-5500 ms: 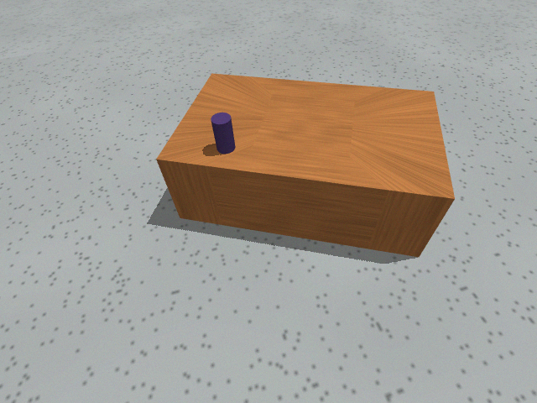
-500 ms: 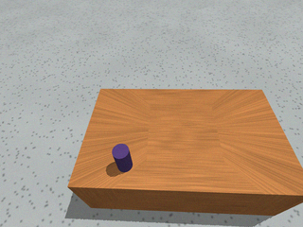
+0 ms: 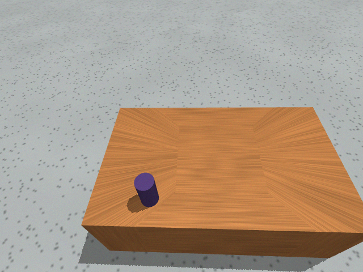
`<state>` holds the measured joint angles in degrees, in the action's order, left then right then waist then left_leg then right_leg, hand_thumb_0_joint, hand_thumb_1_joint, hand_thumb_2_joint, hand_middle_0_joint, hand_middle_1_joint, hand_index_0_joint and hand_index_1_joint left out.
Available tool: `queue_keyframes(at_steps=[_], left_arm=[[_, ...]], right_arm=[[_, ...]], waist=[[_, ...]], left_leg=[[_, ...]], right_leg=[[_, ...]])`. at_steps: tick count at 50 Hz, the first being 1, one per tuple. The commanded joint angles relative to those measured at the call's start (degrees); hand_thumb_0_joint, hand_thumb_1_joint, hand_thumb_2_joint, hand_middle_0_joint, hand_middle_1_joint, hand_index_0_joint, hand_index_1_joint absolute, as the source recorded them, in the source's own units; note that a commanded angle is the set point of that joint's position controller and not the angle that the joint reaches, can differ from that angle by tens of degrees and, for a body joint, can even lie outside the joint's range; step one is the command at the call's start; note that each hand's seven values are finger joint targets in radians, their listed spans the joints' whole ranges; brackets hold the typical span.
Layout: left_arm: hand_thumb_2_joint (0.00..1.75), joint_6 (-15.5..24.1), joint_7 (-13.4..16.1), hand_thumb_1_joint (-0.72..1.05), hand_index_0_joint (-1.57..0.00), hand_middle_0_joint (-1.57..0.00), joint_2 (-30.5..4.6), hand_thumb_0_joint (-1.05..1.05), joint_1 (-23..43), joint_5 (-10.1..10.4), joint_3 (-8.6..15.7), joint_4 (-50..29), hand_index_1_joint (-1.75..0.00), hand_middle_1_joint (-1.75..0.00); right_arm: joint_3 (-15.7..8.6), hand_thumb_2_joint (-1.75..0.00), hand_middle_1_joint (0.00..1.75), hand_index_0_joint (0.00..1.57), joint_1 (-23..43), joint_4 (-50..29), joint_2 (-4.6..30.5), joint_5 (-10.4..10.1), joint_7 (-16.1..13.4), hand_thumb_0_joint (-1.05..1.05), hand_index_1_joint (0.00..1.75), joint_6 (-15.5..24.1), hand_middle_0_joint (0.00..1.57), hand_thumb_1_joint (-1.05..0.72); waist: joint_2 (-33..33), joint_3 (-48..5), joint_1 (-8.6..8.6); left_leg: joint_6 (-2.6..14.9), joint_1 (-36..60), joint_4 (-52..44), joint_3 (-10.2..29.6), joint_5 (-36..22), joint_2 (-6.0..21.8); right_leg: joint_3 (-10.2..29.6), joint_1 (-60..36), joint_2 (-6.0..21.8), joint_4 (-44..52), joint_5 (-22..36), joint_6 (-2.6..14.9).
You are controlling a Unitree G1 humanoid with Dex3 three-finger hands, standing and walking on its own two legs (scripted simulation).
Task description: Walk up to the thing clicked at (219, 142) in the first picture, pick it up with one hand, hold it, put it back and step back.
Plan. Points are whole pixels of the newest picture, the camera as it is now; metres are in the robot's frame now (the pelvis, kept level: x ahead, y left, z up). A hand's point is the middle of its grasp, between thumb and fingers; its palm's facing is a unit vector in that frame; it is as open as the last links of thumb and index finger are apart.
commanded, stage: stand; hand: left
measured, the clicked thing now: (147, 190) +0.45 +0.18 -0.32
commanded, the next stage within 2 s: go down in 0.72 s
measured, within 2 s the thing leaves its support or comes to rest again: neither
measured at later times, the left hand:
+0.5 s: hand out of the picture +0.07 +0.25 -0.15, palm faces -0.02 -0.94 -0.35, open 7.4 cm
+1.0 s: hand out of the picture +0.14 +0.25 -0.16, palm faces +0.04 -0.94 -0.33, open 9.6 cm
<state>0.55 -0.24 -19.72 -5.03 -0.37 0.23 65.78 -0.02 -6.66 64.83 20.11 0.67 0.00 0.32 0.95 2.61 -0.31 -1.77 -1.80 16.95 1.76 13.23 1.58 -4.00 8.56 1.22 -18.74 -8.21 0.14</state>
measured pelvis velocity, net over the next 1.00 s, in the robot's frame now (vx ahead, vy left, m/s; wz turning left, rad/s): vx -0.01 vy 0.00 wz -0.01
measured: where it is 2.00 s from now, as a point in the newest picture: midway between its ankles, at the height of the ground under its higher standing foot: outside the picture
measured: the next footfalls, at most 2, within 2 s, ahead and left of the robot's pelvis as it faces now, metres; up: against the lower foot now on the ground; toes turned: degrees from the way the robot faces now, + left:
none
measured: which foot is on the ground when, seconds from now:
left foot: down 0.00-1.00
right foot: down 0.00-1.00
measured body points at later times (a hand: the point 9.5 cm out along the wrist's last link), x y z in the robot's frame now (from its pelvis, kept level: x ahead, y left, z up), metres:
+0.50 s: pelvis +0.00 +0.00 +0.00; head +0.01 -0.01 +0.45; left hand +0.07 +0.30 -0.13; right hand +0.07 -0.30 -0.14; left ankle -0.04 +0.14 -0.75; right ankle +0.02 -0.12 -0.75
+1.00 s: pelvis -0.01 +0.00 -0.01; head +0.05 +0.00 +0.44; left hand +0.14 +0.30 -0.13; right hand +0.09 -0.28 -0.14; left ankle -0.04 +0.14 -0.75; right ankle +0.02 -0.12 -0.75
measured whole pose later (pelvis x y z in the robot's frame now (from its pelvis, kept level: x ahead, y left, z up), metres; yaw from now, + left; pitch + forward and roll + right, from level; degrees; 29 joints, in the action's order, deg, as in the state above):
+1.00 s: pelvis -0.01 +0.00 -0.01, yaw -1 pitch +4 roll +0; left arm 0.6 -0.6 -18.7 1.4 -1.3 7.1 59.3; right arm -0.6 -9.8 50.2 16.4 -1.7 -2.3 2.6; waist 0.0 3.7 0.3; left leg -1.8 -13.5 26.7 1.3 16.7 1.7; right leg -3.3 19.8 1.2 -26.6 -10.4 0.4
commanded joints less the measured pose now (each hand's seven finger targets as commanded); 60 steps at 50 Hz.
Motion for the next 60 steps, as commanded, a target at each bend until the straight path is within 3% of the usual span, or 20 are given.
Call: queue_keyframes(at_steps=[1,3,11,22,25,29,35,40,41,42,43,44,45,46,47,49,50,52,56,60], left_arm=[[0.9,1.33,0.57,0.9,-0.2,-0.2,-12.6,0.0,2.67,0.15,2.34,-3.26,-0.3,-0.3],[0.9,1.3,0.58,0.9,-0.2,-0.2,-13.02,0.0,2.4,0.05,2.44,-3.13,-0.3,-0.3],[0.9,1.48,0.57,0.9,-0.2,-0.2,-12.63,0.0,2.22,0.06,2.29,-3.74,-0.3,-0.3],[0.9,1.33,0.51,0.9,-0.2,-0.2,-12.68,0.0,1.67,0.08,2.1,-3.52,-0.3,-0.3],[0.9,1.21,0.57,0.9,-0.2,-0.2,-12.56,0.0,1.83,0.09,2.1,-3.39,-0.3,-0.3],[0.9,1.44,0.59,0.9,-0.2,-0.2,-12.57,0.0,1.77,0.03,2.07,-3.69,-0.3,-0.3],[0.9,1.3,0.64,0.9,-0.2,-0.2,-13.03,0.0,2.11,0.12,2.27,-3.62,-0.3,-0.3],[0.9,1.43,0.58,0.9,-0.2,-0.2,-13.16,0.0,2.07,0.18,2.35,-3.6,-0.3,-0.3],[0.82,1.38,0.58,0.82,-0.12,-0.12,-12.86,0.0,2.26,0.26,2.32,-3.65,-0.22,-0.22],[0.74,6.55,1.35,0.74,-0.04,-0.04,-3.59,0.0,22.37,2.83,3.25,-23.75,-0.14,-0.14],[0.66,5.73,1.78,0.66,-0.03,-0.02,-6.66,0.0,25.79,2.6,4.27,-20.82,-0.06,-0.06],[0.58,2.7,2.03,0.58,-0.02,-0.01,-11.23,0.0,13.55,1.43,7.64,-7.25,-0.05,-0.06],[0.5,2.37,1.14,0.5,-0.02,-0.01,-12.64,0.0,11.38,0.71,9.1,-8.08,-0.04,-0.06],[0.42,2.51,0.66,0.42,-0.02,-0.01,-14.01,0.0,13.48,-0.31,9.63,-12.0,-0.05,-0.07],[0.34,2.92,0.65,0.34,-0.03,-0.02,-18.04,0.0,16.63,-0.91,12.11,-15.62,-0.04,-0.06],[0.19,0.32,-0.2,0.19,-0.05,-0.03,-13.28,0.0,4.32,-2.61,12.09,-9.42,-0.05,-0.07],[0.17,-0.79,-0.43,0.17,-0.04,-0.03,-12.64,0.0,2.38,-3.29,12.4,-11.8,-0.03,-0.05],[0.11,-3.57,0.15,0.14,-0.06,-0.04,-13.41,0.0,0.88,-3.12,13.7,-18.27,-0.01,-0.03],[0.1,-11.71,0.52,-0.07,-0.06,-0.05,-8.69,0.0,3.09,-2.58,10.08,-23.65,-0.02,-0.03],[0.08,-15.52,0.69,-0.29,-0.06,-0.06,-8.19,0.0,3.1,-1.22,10.08,-31.8,-0.04,-0.04]], right_arm=[[-1.97,-0.9,0.3,0.2,1.41,-3.31,12.16,-0.1,-0.53,0.0,0.3,1.11,0.2,-0.9],[-2.06,-0.9,0.3,0.2,1.77,-3.34,12.01,-0.02,-0.43,0.0,0.3,1.02,0.2,-0.9],[-2.15,-0.9,0.3,0.2,1.14,-3.68,12.2,0.02,-0.5,0.0,0.3,1.15,0.2,-0.9],[-1.93,-0.9,0.3,0.2,0.9,-3.51,12.16,-0.05,-0.57,0.0,0.3,1.16,0.2,-0.9],[-1.97,-0.9,0.3,0.2,0.67,-3.51,12.39,-0.02,-0.6,0.0,0.3,1.03,0.2,-0.9],[-2.04,-0.9,0.3,0.2,0.76,-3.75,12.38,0.0,-0.52,0.0,0.3,1.18,0.2,-0.9],[-2.01,-0.9,0.3,0.2,0.38,-3.75,12.1,0.03,-0.6,0.0,0.3,1.02,0.2,-0.9],[-1.84,-0.9,0.3,0.2,-0.02,-3.81,11.92,-0.05,-0.6,0.0,0.3,1.22,0.2,-0.9],[-1.82,-0.98,0.3,0.2,0.1,-3.8,12.16,-0.02,-0.66,0.0,0.3,1.21,0.2,-0.98],[-0.3,-0.93,0.3,0.2,1.2,-19.57,2.54,-3.7,-1.96,0.0,0.3,4.01,0.2,-1.05],[-0.26,-0.94,0.3,0.2,-2.1,-16.33,3.82,-3.8,-2.36,0.0,0.3,4.09,0.2,-1.05],[-0.56,-0.95,0.3,0.2,-3.28,-15.11,5.37,-3.6,-2.57,0.0,0.3,3.34,0.2,-1.05],[-1.56,-0.94,0.3,0.2,-3.19,-16.83,5.32,-3.29,-2.43,0.0,0.3,2.96,0.2,-1.05],[-2.56,-0.94,0.3,0.2,-4.09,-18.49,5.41,-2.83,-2.72,0.0,0.3,3.21,0.2,-1.05],[-3.31,-0.93,0.3,0.2,-4.78,-19.32,5.72,-2.69,-3.2,0.0,0.3,3.7,0.2,-1.03],[-3.7,-0.92,0.3,0.2,-6.58,-20.96,4.61,-1.92,-2.95,0.0,0.3,3.98,0.2,-1.02],[-4.25,-0.92,0.3,0.2,-6.88,-22.51,4.44,-1.92,-2.89,0.0,0.3,4.14,0.2,-1.01],[-4.58,-0.92,0.3,0.2,-5.58,-25.63,4.47,-2.42,-3.31,0.0,0.3,4.59,0.2,-0.99],[-3.6,-0.91,0.3,0.2,-2.72,-29.95,3.44,-2.88,-3.57,0.0,0.3,4.9,0.2,-0.96],[-3.26,-0.89,0.3,0.2,-3.56,-31.83,2.81,-2.97,-3.84,0.0,0.3,6.17,0.2,-0.9]], waist=[[-0.35,-3.65,0.01],[-1.53,-2.87,-0.23],[0.31,-4.95,0.16],[-1.0,-4.2,-0.16],[-0.78,-3.36,0.02],[-1.05,-4.75,-0.06],[-1.4,-4.49,0.1],[-1.06,-5.08,0.25],[-0.54,-4.57,0.07],[0.44,1.21,7.01],[-1.87,-2.03,4.89],[-4.61,-0.04,3.69],[-3.48,-1.92,1.36],[-3.36,-6.63,1.49],[-2.18,-11.82,0.82],[-1.24,-14.76,-0.13],[-0.76,-17.1,-0.93],[2.65,-20.07,-1.91],[-0.39,-12.4,-0.15],[-1.51,-11.43,0.15]], left_leg=[[2.43,-6.38,-3.51,3.15,-7.62,5.89],[2.45,-6.58,-3.61,3.48,-6.36,5.85],[2.36,-5.07,-2.68,3.35,-9.39,6.14],[2.25,-4.59,-2.82,3.41,-9.7,6.17],[2.37,-5.16,-2.94,3.2,-7.91,6.05],[2.21,-4.73,-2.74,3.23,-10.64,6.23],[2.2,-4.95,-2.86,3.02,-9.33,6.13],[2.1,-4.31,-3.03,3.01,-11.16,6.3],[2.08,-4.42,-3.03,2.91,-11.23,6.29],[2.35,-12.17,2.0,-4.16,-3.08,-2.3],[2.77,-12.42,2.63,-4.05,-1.42,-2.64],[2.91,-14.73,3.58,-4.01,-0.32,-2.9],[2.66,-16.1,5.11,-4.11,-1.47,-2.66],[2.84,-15.59,6.37,-3.98,-2.97,-2.89],[2.66,-14.83,7.1,-3.62,-4.93,-2.68],[2.36,-17.18,9.32,-3.19,-8.41,-3.11],[2.3,-16.94,9.82,-3.33,-10.1,-3.39],[1.76,-15.47,9.18,-3.52,-12.4,-3.64],[1.75,-17.34,9.29,-2.92,-7.55,-2.93],[1.64,-18.64,9.99,-2.35,-4.3,-2.08]], right_leg=[[6.45,-5.75,7.03,2.24,6.1,0.9],[6.34,-5.14,6.79,2.67,3.27,0.88],[6.83,-5.51,7.21,1.5,8.39,1.34],[6.82,-4.94,7.07,1.71,8.05,1.25],[6.65,-4.08,6.78,2.04,5.38,1.1],[6.6,-5.6,6.96,1.26,10.05,1.24],[6.77,-5.56,7.0,1.66,7.87,1.32],[6.68,-6.17,7.17,0.97,11.09,1.43],[6.77,-5.91,7.14,1.03,10.93,1.32],[2.47,7.73,0.1,-0.56,3.53,0.14],[2.02,3.68,0.4,-0.6,0.64,-0.32],[1.43,4.52,-0.1,-0.98,-1.93,0.04],[1.37,3.93,0.12,-2.4,-1.65,0.12],[1.83,3.07,0.35,-3.67,0.28,-0.05],[2.08,0.81,0.54,-5.49,3.27,-0.2],[2.09,-0.56,0.69,-8.35,7.19,0.16],[2.22,-1.84,0.71,-8.82,9.07,0.27],[2.22,-4.16,0.4,-8.34,10.73,0.64],[1.04,2.34,-0.42,-6.94,3.9,0.67],[0.24,5.53,-1.14,-8.08,-0.57,0.72]])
